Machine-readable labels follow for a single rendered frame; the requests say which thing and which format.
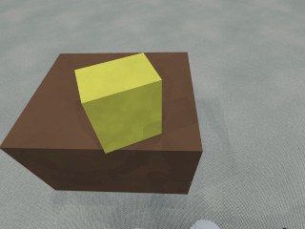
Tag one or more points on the carton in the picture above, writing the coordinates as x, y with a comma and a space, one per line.
122, 99

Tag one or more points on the pedestal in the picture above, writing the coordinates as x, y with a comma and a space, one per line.
55, 140

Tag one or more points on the robot right thigh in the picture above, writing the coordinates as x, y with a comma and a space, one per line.
204, 224

